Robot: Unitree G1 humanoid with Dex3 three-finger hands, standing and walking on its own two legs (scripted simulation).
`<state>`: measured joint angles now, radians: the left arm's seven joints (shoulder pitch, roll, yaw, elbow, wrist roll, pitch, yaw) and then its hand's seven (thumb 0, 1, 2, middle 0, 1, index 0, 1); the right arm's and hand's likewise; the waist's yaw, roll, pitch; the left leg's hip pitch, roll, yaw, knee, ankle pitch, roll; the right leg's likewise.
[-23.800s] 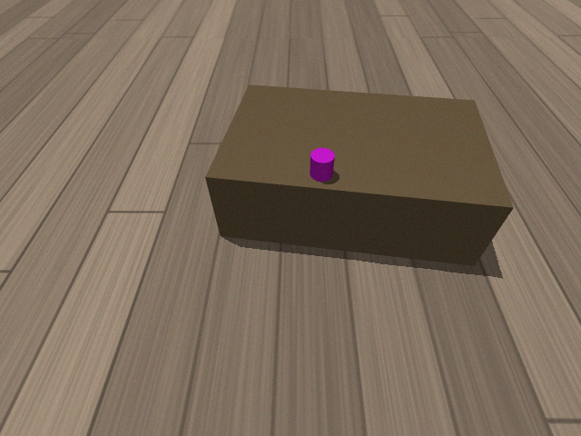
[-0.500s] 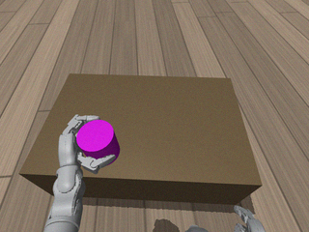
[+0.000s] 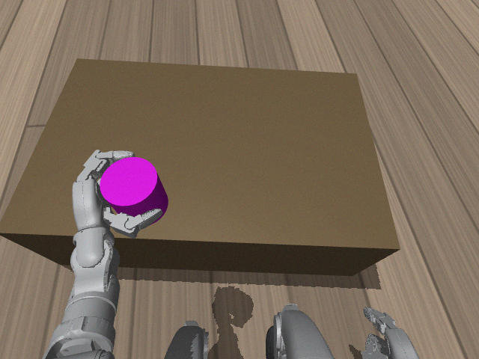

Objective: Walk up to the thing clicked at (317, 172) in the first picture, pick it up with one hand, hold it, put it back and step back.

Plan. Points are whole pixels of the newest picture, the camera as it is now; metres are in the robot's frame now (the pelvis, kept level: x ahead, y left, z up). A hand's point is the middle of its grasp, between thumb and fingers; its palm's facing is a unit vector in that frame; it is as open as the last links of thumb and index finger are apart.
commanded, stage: crouch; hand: left
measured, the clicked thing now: (137, 193) +0.39 +0.18 +0.01
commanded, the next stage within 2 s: lower in 0.90 s
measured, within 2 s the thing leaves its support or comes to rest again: neither
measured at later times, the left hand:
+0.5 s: hand (140, 188) +0.46 +0.21 -0.10, palm faces +0.24 -0.97 -0.03, open 11.8 cm
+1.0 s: hand (146, 191) +0.48 +0.21 -0.15, palm faces +0.23 -0.97 -0.04, open 11.8 cm
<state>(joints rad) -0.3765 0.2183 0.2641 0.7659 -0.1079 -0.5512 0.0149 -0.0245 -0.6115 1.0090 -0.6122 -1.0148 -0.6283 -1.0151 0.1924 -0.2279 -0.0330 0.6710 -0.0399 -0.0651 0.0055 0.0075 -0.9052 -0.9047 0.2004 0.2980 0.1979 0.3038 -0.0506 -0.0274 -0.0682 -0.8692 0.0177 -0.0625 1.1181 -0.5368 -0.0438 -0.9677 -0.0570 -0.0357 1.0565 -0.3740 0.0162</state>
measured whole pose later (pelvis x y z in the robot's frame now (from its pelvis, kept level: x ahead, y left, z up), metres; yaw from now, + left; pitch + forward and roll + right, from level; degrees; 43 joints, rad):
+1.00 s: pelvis -0.03 +0.02 -0.15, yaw -1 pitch +34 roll -3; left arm -0.81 0.40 0.43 1.09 -0.03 -0.60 0.01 -0.02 -0.61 0.99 -0.64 -0.98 -0.66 -0.98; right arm 0.20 -0.25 0.03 0.67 -0.07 0.00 0.04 0.00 -0.94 -0.91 0.20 0.30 0.20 0.30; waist -0.15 0.01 -0.16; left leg -1.62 -0.01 -0.09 1.73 -0.71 -0.03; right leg -1.71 -0.07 -0.02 1.61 -0.49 0.04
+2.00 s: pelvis -0.06 +0.02 -0.25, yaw -1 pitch +36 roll -4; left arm -1.00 0.52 0.45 1.20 0.04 -0.56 0.02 -0.02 -0.61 0.99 -0.63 -0.99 -0.65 -0.99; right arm 0.21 -0.29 0.06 0.65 -0.10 0.02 0.06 0.00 -0.93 -0.91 0.20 0.30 0.20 0.30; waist -0.22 0.02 -0.12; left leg -1.98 -0.06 -0.10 2.09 -0.74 -0.03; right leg -2.06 -0.10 0.01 1.93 -0.50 0.05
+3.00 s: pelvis -0.07 +0.03 -0.28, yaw -1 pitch +36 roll -5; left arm -1.07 0.53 0.47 1.21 0.05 -0.55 0.03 -0.02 -0.60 0.20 -0.37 -0.29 -0.37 -0.30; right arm 0.22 -0.30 0.07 0.64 -0.10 0.04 0.07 0.00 -0.92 -0.90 0.20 0.30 0.20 0.30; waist -0.23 0.02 -0.10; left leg -2.05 -0.07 -0.09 2.16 -0.73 -0.02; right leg -2.12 -0.10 0.02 1.98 -0.49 0.06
